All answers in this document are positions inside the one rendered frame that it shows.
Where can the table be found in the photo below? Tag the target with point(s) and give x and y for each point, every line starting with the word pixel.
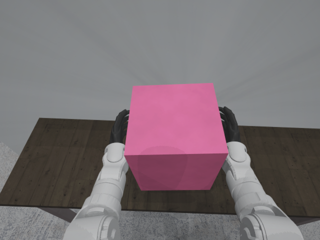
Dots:
pixel 62 158

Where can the carton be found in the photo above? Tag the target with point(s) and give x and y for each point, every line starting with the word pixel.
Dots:
pixel 175 138

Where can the right robot hand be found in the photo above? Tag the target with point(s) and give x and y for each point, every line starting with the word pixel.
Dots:
pixel 230 125

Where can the left robot hand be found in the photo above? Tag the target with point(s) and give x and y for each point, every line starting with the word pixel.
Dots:
pixel 117 131

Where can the left robot upper arm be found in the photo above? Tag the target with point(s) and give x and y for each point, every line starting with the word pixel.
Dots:
pixel 102 227

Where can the right robot upper arm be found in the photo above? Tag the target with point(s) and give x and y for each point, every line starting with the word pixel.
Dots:
pixel 256 226

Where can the left robot forearm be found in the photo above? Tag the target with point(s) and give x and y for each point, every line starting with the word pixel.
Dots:
pixel 107 192

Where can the right robot forearm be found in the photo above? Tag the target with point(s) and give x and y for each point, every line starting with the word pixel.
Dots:
pixel 244 187

